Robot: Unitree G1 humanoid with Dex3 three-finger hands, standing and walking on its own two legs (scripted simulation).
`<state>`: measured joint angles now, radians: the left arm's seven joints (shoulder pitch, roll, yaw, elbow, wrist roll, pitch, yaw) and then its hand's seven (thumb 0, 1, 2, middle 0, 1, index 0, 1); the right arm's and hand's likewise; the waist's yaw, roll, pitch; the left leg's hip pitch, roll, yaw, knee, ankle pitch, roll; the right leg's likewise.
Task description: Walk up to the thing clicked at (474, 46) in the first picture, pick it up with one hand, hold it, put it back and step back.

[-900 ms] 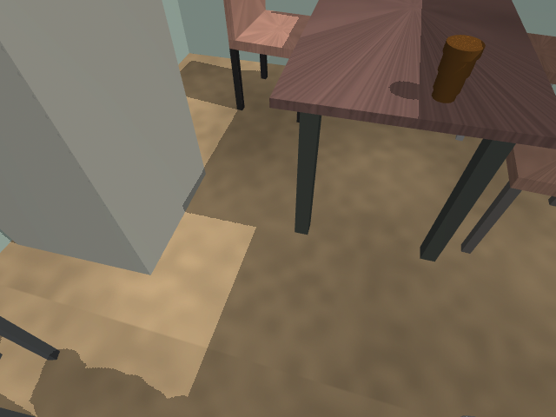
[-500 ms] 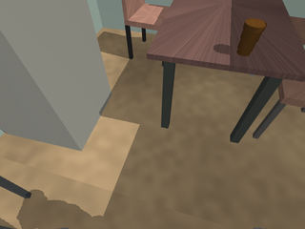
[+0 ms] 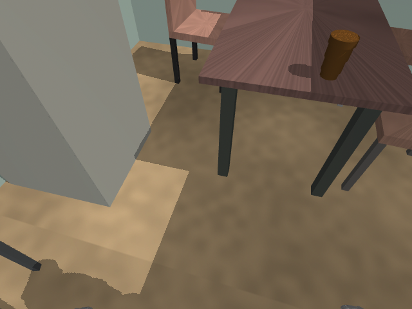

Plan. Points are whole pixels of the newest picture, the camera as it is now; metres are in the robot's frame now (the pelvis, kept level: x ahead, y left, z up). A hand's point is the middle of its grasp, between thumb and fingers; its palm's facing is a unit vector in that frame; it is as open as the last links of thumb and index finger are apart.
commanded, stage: stand
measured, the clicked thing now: (336, 57) +0.85 -0.43 +0.03
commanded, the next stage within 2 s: walk up in 0.22 s
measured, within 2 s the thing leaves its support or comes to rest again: neither
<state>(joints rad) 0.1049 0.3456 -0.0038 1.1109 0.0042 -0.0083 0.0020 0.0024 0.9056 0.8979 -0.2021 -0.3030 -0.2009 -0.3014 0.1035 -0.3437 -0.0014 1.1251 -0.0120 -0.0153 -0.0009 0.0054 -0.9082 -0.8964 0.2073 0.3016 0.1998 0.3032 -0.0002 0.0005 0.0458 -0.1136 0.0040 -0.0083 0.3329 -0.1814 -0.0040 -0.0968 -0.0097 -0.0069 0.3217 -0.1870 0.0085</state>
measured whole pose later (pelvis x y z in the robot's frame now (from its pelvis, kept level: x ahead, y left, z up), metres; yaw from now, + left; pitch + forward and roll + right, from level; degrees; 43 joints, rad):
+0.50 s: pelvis +0.04 -0.01 -0.01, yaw -9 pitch -2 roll +1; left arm 0.28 0.41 0.06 1.01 0.02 -0.02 -0.04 0.01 0.91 0.90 -0.20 -0.30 -0.20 -0.30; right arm 0.22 -0.41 -0.10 0.96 -0.05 -0.03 0.05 0.00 -0.91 -0.90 0.21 0.30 0.20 0.30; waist -0.04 0.01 0.08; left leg -0.08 0.04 0.12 0.46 -0.35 0.01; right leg -0.34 -0.04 -0.02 0.69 -0.45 -0.01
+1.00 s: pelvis +0.22 +0.02 -0.04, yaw -18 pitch -2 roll -3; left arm 0.41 0.43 0.05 0.81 0.01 -0.09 0.03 0.00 0.90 0.90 -0.21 -0.30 -0.21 -0.30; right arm 0.19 -0.44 -0.12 0.78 -0.07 0.02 0.10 0.01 -0.91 -0.90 0.21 0.30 0.20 0.30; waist 0.00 0.08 0.11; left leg -0.48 0.12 -0.02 0.72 -0.22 0.00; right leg -0.13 -0.02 0.11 0.63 -0.48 0.07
